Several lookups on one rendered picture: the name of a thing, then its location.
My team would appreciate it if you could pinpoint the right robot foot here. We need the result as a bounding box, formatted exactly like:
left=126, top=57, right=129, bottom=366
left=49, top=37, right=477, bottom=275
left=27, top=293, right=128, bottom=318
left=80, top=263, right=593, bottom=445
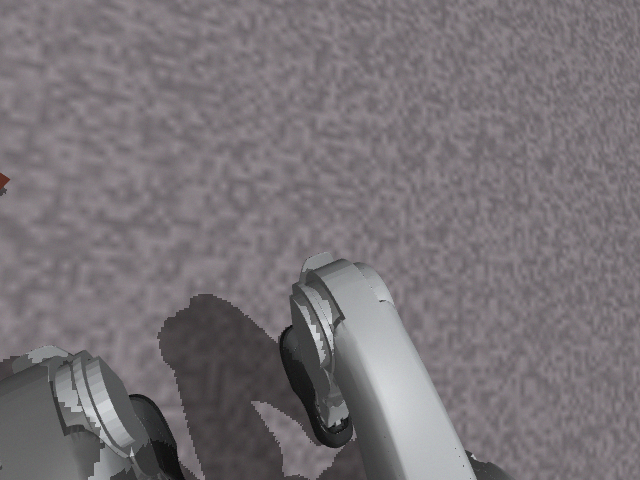
left=279, top=325, right=353, bottom=448

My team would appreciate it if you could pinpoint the right robot hand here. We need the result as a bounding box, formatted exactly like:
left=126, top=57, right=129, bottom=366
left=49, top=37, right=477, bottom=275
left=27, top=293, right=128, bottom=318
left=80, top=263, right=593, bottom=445
left=465, top=450, right=515, bottom=480

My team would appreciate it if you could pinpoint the carton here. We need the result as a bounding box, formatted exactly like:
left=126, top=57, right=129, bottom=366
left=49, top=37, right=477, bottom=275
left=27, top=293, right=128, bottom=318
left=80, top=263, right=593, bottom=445
left=0, top=173, right=11, bottom=190

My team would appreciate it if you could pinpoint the left robot foot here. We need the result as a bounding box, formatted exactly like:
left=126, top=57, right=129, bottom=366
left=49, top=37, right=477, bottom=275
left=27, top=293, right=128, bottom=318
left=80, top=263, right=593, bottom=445
left=128, top=394, right=185, bottom=480

